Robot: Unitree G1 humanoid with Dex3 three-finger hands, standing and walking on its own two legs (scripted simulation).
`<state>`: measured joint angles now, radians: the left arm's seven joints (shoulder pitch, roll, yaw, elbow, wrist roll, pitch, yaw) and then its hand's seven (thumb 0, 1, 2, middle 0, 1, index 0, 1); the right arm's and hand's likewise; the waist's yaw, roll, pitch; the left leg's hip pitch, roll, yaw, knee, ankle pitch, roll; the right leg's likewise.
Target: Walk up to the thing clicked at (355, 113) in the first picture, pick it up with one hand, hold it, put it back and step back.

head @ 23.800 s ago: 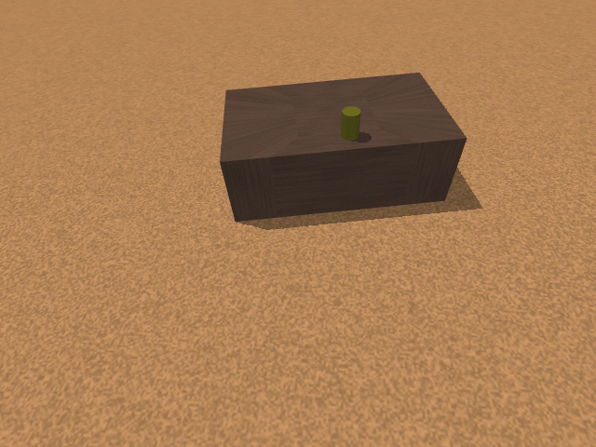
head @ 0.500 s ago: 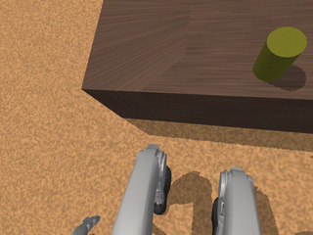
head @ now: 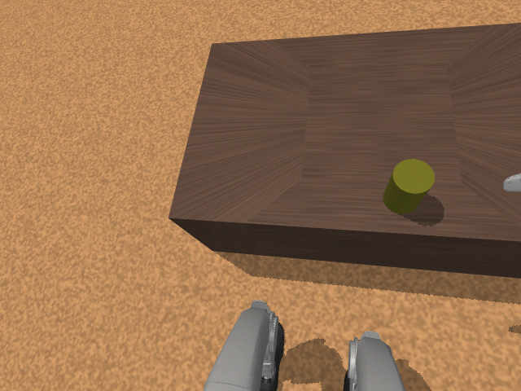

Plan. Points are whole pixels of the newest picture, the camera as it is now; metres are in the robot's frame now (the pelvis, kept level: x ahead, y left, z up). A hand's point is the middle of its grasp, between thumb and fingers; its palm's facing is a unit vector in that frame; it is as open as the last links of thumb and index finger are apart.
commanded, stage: home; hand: right
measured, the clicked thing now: (406, 188) +0.53 -0.16 -0.23
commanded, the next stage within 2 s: none
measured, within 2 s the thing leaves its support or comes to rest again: neither
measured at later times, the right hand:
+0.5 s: hand (492, 288) +0.29 -0.20 +0.00, palm faces +0.15 +0.94 -0.31, open 17.4 cm
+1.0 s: hand (467, 363) +0.21 -0.16 +0.02, palm faces +0.16 +0.95 -0.27, open 17.4 cm
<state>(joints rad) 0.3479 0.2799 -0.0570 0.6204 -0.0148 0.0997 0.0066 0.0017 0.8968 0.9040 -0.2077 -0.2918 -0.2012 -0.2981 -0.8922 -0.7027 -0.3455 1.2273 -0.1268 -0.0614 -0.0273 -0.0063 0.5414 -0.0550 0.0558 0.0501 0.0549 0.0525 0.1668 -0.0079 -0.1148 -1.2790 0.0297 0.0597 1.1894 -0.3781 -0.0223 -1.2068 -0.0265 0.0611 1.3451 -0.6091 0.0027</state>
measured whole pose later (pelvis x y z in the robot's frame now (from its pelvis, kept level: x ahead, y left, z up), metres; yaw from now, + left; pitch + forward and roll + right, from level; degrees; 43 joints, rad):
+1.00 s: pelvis +0.04 +0.03 +0.09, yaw -3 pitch +6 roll +1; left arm 0.23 0.21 -0.04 0.51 -0.03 -0.07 0.16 0.01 0.90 0.90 -0.21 -0.29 -0.20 -0.30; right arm 0.40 -0.19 0.02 0.09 0.02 0.20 -0.14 -0.01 0.53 -0.05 0.06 0.05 0.06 0.05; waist 0.00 -0.02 -0.07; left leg -0.59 0.03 0.07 0.83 -0.35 0.01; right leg -0.48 -0.03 0.06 0.87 -0.50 0.03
